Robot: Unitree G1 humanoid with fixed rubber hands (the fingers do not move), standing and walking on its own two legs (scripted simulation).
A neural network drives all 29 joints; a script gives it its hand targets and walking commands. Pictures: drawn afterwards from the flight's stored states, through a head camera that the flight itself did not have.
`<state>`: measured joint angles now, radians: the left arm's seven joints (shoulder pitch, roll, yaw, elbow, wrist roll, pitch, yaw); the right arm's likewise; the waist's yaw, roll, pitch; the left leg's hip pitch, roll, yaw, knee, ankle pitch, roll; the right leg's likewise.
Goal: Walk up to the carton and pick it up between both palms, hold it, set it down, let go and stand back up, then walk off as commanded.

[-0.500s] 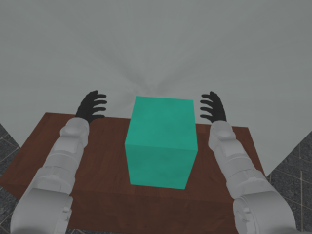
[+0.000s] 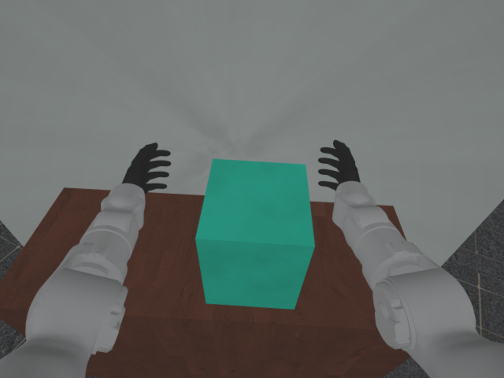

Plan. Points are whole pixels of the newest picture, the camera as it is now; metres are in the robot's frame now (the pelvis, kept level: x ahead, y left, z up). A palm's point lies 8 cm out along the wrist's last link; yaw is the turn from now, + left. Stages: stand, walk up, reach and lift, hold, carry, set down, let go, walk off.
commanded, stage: reach and lift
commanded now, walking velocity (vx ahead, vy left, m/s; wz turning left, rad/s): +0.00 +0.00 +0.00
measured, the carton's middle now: (254, 235) +0.44 -0.02 -0.07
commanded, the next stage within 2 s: none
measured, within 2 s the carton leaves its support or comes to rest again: neither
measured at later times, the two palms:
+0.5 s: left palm (150, 230) +0.42 +0.19 -0.01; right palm (330, 227) +0.40 -0.16 +0.01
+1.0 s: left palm (171, 223) +0.43 +0.15 +0.00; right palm (332, 225) +0.40 -0.17 +0.01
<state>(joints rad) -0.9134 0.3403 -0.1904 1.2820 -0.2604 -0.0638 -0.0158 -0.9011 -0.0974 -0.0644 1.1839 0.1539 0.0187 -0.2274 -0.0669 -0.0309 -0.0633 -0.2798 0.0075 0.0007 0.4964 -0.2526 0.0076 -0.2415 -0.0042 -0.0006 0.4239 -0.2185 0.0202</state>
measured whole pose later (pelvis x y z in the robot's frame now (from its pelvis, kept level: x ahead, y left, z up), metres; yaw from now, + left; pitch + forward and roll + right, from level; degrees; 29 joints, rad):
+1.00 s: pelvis -0.02 +0.00 -0.03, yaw -1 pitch +23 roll -2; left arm -1.00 0.19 -0.11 1.51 -0.26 -0.42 0.03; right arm -0.95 -0.10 -0.15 1.44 0.15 -0.37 -0.17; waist -0.07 -0.02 -0.21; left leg -0.84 0.01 0.00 0.73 -0.28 0.01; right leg -0.80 0.00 0.00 0.67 -0.26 0.03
